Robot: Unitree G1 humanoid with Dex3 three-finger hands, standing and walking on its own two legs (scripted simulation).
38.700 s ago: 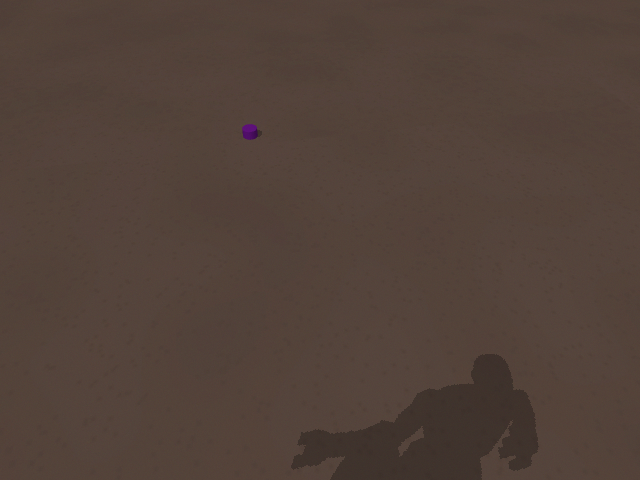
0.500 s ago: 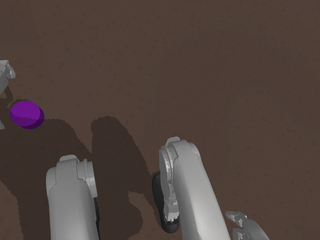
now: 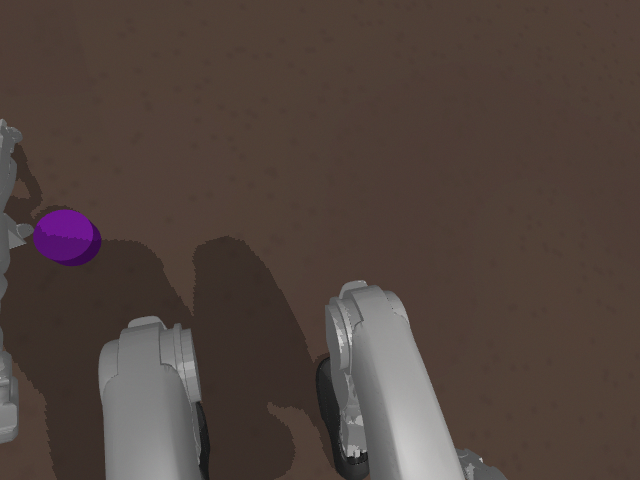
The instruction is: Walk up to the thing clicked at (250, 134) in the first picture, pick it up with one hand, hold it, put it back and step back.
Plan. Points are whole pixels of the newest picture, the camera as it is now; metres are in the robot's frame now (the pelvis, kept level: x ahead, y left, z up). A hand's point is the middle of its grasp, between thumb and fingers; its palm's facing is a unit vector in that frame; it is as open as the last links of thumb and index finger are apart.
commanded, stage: home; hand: left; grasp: from above
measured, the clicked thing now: (69, 238) +0.47 +0.30 -0.32
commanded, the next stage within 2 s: none
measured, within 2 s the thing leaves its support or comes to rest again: neither
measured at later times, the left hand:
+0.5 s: hand out of the picture +0.28 +0.25 +0.08, palm faces -0.07 -0.86 -0.50, open 7.4 cm
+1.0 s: hand out of the picture +0.23 +0.20 +0.29, palm faces +0.19 -0.96 -0.21, open 7.4 cm
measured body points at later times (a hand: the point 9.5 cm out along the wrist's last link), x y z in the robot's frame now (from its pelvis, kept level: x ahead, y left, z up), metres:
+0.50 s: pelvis +0.01 -0.01 +0.18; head +0.15 +0.04 +0.61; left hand +0.28 +0.29 +0.11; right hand +0.24 -0.24 +0.09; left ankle +0.07 +0.12 -0.31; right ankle +0.10 -0.14 -0.31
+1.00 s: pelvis +0.07 +0.00 +0.35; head +0.11 +0.02 +0.80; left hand +0.22 +0.25 +0.31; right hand +0.25 -0.23 +0.28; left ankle +0.07 +0.12 -0.31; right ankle +0.10 -0.14 -0.31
